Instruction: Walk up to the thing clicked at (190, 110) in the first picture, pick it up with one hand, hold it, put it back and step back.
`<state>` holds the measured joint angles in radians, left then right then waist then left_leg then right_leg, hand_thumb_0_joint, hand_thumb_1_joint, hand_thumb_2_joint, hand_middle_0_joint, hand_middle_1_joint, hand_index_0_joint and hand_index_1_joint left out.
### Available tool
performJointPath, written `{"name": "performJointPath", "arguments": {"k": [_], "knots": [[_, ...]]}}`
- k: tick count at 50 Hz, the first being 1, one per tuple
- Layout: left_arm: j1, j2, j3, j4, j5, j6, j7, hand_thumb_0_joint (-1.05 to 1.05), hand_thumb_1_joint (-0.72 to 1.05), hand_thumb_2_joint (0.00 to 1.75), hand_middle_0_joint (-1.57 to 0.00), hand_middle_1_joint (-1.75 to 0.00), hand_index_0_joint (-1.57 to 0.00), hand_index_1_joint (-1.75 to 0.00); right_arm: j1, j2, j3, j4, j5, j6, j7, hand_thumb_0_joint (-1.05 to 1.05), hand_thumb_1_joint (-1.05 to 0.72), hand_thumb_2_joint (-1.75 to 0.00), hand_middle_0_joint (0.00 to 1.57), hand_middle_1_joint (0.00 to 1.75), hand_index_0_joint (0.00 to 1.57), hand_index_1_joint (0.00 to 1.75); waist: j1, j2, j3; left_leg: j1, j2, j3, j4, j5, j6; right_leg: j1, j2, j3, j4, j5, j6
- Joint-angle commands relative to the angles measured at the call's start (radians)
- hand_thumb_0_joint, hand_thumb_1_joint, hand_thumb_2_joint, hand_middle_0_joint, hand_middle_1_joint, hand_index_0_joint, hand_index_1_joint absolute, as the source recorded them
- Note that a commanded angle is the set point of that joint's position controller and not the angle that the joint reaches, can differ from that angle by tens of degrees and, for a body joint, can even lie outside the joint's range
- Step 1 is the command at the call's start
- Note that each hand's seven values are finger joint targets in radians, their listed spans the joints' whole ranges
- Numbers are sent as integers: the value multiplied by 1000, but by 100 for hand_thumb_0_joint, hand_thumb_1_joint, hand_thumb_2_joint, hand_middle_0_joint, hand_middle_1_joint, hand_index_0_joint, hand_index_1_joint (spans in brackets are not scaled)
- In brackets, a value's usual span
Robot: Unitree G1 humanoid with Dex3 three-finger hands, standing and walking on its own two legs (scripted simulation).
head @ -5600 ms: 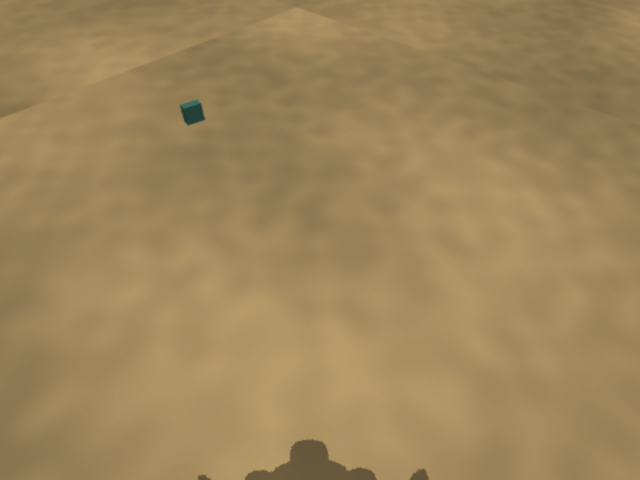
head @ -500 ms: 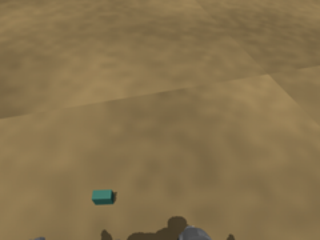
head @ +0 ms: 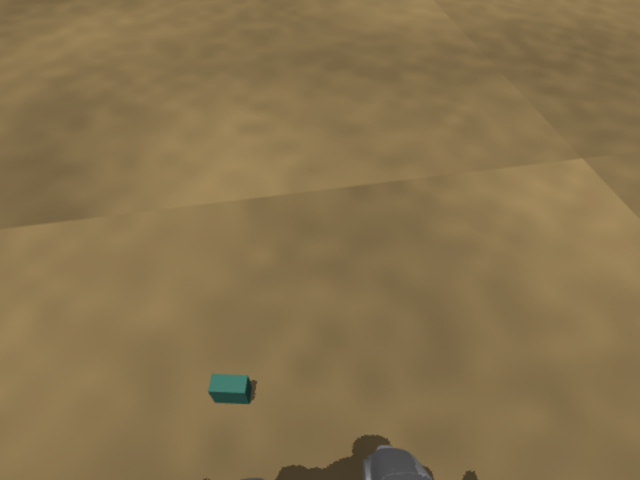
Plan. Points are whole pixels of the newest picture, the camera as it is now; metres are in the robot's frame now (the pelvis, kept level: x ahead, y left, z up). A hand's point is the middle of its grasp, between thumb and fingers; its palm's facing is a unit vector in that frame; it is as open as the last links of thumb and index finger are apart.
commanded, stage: walk up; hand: left
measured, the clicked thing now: (231, 389) +0.45 +0.24 -0.69
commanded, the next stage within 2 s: none
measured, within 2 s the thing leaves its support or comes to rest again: neither
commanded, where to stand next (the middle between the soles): +0.08 +0.03 m, yaw -4 degrees
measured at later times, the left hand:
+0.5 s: hand out of the picture +0.13 +0.29 -0.14, palm faces -0.03 -0.93 -0.36, open 7.4 cm
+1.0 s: hand out of the picture +0.15 +0.28 -0.12, palm faces -0.07 -0.94 -0.33, open 7.4 cm
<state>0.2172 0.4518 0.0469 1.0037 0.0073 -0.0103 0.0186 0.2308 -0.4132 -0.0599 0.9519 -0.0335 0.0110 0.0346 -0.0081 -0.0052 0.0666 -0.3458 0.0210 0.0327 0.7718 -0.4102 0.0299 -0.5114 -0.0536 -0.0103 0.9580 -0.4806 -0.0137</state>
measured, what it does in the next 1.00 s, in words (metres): steps on the spot: right foot, then left foot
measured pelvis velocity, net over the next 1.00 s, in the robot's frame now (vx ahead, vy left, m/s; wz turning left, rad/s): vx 0.06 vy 0.03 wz -0.07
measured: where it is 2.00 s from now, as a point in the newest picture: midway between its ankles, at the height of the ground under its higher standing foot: outside the picture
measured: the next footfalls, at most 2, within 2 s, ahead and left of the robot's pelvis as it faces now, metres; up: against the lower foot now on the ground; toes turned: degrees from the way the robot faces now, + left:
right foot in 0.12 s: +0.10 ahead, -0.11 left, +0.00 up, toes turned -4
left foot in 0.42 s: +0.15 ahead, +0.15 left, +0.00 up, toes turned +0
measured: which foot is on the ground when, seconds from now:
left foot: down 0.00-0.16, up 0.18-0.40, down 0.42-1.00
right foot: up 0.00-0.10, down 0.12-1.00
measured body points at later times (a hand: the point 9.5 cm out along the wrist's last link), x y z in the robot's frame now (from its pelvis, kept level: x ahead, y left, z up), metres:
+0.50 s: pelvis +0.05 +0.02 +0.01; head +0.08 +0.03 +0.46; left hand +0.13 +0.33 -0.12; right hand +0.15 -0.29 -0.10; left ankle +0.11 +0.15 -0.71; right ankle +0.06 -0.11 -0.71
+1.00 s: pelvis +0.06 +0.03 +0.04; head +0.07 +0.03 +0.48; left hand +0.16 +0.33 -0.10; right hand +0.16 -0.28 -0.09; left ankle +0.11 +0.15 -0.71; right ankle +0.06 -0.11 -0.71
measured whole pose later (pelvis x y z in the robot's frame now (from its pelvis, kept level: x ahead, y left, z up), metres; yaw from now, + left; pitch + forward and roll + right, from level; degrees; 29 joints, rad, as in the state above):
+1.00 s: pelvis +0.06 +0.03 +0.04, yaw -4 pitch -3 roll +0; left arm 0.08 0.36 0.00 1.16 -0.01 0.00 -0.02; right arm 0.01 -0.36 0.00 1.15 0.01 -0.02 0.01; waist 0.01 0.00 0.06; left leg -0.18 0.05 0.06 0.36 -0.14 -0.02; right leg -0.13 -0.02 0.02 0.36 -0.19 0.03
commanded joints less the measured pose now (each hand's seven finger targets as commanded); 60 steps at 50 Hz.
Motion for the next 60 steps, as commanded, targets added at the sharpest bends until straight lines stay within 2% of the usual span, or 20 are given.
{"name": "performJointPath", "arguments": {"k": [1, 3, 5, 6, 7, 8, 9, 13, 15, 17, 20, 21, 22, 23, 24, 27, 29, 35, 50, 60], "knots": [[-15, 187, 44, -69, 4, -56, -10, 0, 90, 90, -20, -30, -20, -30, -6, -295, -74, -65, -2, -34, -20, 0, -90, -90, 20, 30, 20, 30, -28, 184, -10, 124, 230, -348, -373, -118, 205, -70, 16, -24, -90, -16, 8], [-20, 174, 43, -80, 7, -65, -11, 0, 90, 90, -20, -30, -20, -30, 0, -292, -68, -69, 1, -33, -19, 0, -90, -90, 20, 30, 20, 30, -28, 183, -5, 123, 241, -317, -331, 32, 205, 5, 33, -35, -203, 1, 2], [46, 152, 39, -60, 10, -75, -4, 0, 90, 90, -20, -30, -20, -30, -48, -277, -55, -85, 15, -29, -18, 0, -90, -90, 20, 30, 20, 30, 26, 152, -39, 58, 209, -217, -223, 197, 165, 202, 68, -72, -391, 149, -14], [87, 168, 49, -48, 13, -81, 4, 0, 90, 90, -20, -30, -20, -30, -53, -224, -35, -91, 23, -30, -19, 0, -90, -90, 20, 30, 20, 30, 52, 94, -63, -11, 167, -155, -117, 294, 121, 348, 63, -22, -482, 197, -24], [136, 248, 71, -47, 20, -90, 14, 0, 90, 90, -20, -30, -20, -30, -41, -151, -10, -113, 39, -36, -20, 0, -90, -90, 20, 30, 20, 30, 76, -136, -104, -157, 53, -66, 138, 282, 44, 480, -121, 326, -592, 218, -77], [137, 316, 79, -45, 10, -86, 11, 0, 90, 90, -20, -30, -20, -30, -76, -169, -16, -121, 33, -30, -31, 0, -90, -90, 20, 30, 20, 30, 70, -189, -72, -307, -20, -18, 193, -136, 20, 499, -302, 587, -647, 188, -203], [118, 320, 79, -70, 7, -84, 5, 0, 90, 90, -20, -30, -20, -30, -85, -211, -32, -109, 22, -24, -43, 0, -90, -90, 20, 30, 20, 30, 65, -105, -32, -297, 15, -107, 264, -225, 18, 433, -358, 616, -641, 206, -259], [50, 224, 48, -98, 3, -83, 10, 0, 90, 90, -20, -30, -20, -30, -27, -188, -25, -55, 24, -32, -34, 0, -90, -90, 20, 30, 20, 30, 14, -90, -15, -184, 48, -91, 144, -41, 6, 355, -202, 278, -572, 498, -174], [20, 201, 38, -108, 4, -77, 8, 0, 90, 90, -20, -30, -20, -30, -9, -169, -21, -32, 28, -30, -31, 0, -90, -90, 20, 30, 20, 30, 10, -127, -61, -61, 36, -44, 43, 5, -9, 307, -164, 184, -526, 641, -161], [-26, 202, 32, -112, 1, -65, 6, 0, 90, 90, -20, -30, -20, -30, -26, -156, -22, -19, 34, -32, -32, 0, -90, -90, 20, 30, 20, 30, 1, -160, -73, 53, 24, -8, -39, 89, -18, 223, -150, 126, -486, 656, -152], [-59, 162, 15, -116, -17, -40, 1, 0, 90, 90, -20, -30, -20, -30, -20, -164, -26, 8, 28, -47, -43, 0, -90, -90, 20, 30, 20, 30, -27, -88, -93, 216, 14, -14, -261, 330, -9, 132, -109, 89, -365, 552, -87], [-49, 129, 2, -116, -24, -33, -1, 0, 90, 90, -20, -30, -20, -30, -42, -205, -35, 6, 22, -53, -48, 0, -90, -90, 20, 30, 20, 30, -16, 0, -105, 253, 110, -129, -288, 388, 15, 75, -62, 76, -337, 416, -49], [-19, 117, -1, -108, -33, -23, -1, 0, 90, 90, -20, -30, -20, -30, -93, -257, -35, -13, 26, -59, -50, 0, -90, -90, 20, 30, 20, 30, 14, 88, -122, 160, 264, -329, -362, 333, 105, 130, 19, 33, -256, 230, -6], [-9, 145, 8, -62, -27, -12, 6, 0, 90, 90, -20, -30, -20, -30, -143, -274, -35, -11, 36, -56, -47, 0, -90, -90, 20, 30, 20, 30, 27, 121, -110, 67, 304, -367, -374, 251, 163, 225, 18, 21, -237, 78, -8], [-7, 148, 6, -47, -20, -12, 3, 0, 90, 90, -20, -30, -20, -30, -181, -256, -24, -11, 30, -53, -46, 0, -90, -90, 20, 30, 20, 30, 39, 103, -109, 38, 272, -316, -360, 229, 147, 269, 8, 36, -292, 73, -11], [-40, 156, 4, -11, -14, -20, -8, 0, 90, 90, -20, -30, -20, -30, -219, -206, 2, 9, 36, -46, -42, 0, -90, -90, 20, 30, 20, 30, 34, 136, -73, 3, 160, -187, -348, 134, 32, 299, -29, 91, -441, 240, -27], [-86, 151, -4, -2, -20, -20, -13, 0, 90, 90, -20, -30, -20, -30, -231, -191, 13, 32, 36, -49, -40, 0, -90, -90, 20, 30, 20, 30, 21, 122, -75, 61, 135, -165, -372, 127, 11, 272, -35, 100, -460, 283, -29], [-137, 137, -15, 61, -20, -21, -14, 0, 90, 90, -20, -30, -20, -30, -271, -183, 22, 85, 41, -56, -40, 0, -90, -90, 20, 30, 20, 30, 19, 65, -117, 168, 142, -129, -387, 329, 6, 324, -53, 100, -555, 383, -11], [-192, 122, -8, 109, -10, -15, -22, 0, 90, 90, -20, -30, -20, -30, -273, -159, 19, 149, 36, -49, -34, 0, -90, -90, 20, 30, 20, 30, 4, -4, -112, 270, 125, -69, -471, 300, -23, 329, -75, 114, -684, 375, 2], [-177, 113, -3, 109, -5, -7, -24, 0, 90, 90, -20, -30, -20, -30, -257, -160, 16, 152, 30, -50, -35, 0, -90, -90, 20, 30, 20, 30, 7, 17, -74, 227, 129, -84, -514, 188, -20, 319, -62, 116, -693, 315, 0]]}}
